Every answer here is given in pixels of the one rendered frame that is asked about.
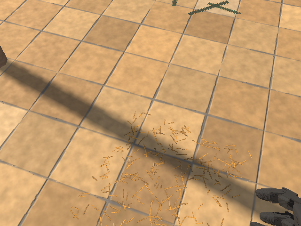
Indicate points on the robot right hand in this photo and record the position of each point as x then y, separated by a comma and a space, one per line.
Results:
285, 198

